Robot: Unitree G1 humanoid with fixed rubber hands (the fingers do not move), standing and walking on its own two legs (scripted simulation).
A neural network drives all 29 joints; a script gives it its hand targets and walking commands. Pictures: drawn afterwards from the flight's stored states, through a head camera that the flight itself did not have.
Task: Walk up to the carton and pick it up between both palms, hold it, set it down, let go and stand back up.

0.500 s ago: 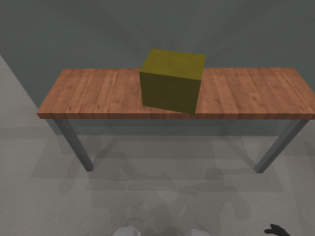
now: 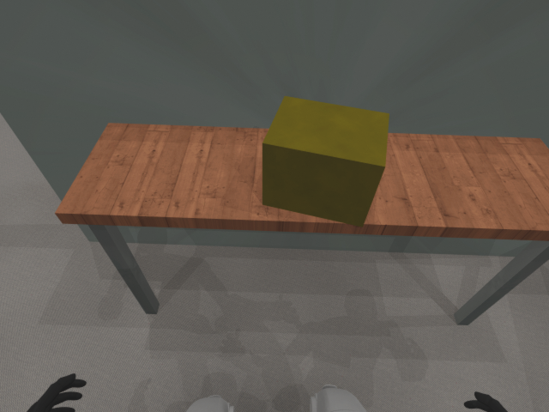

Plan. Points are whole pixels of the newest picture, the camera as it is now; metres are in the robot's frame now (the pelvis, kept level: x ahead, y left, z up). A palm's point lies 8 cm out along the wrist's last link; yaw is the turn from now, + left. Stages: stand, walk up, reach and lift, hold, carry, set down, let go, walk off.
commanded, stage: walk up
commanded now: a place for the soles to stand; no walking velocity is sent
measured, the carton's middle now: (323, 161) +0.61 -0.12 -0.01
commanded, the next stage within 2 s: none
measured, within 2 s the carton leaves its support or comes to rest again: neither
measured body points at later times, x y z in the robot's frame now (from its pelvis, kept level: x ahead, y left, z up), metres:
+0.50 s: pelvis +0.03 +0.00 +0.00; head +0.05 -0.01 +0.45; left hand +0.18 +0.32 -0.07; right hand +0.11 -0.34 -0.09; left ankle +0.05 +0.12 -0.68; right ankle +0.08 -0.14 -0.68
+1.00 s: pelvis +0.04 -0.01 +0.00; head +0.05 -0.01 +0.45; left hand +0.16 +0.32 -0.07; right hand +0.10 -0.36 -0.09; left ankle +0.05 +0.12 -0.68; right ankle +0.08 -0.14 -0.66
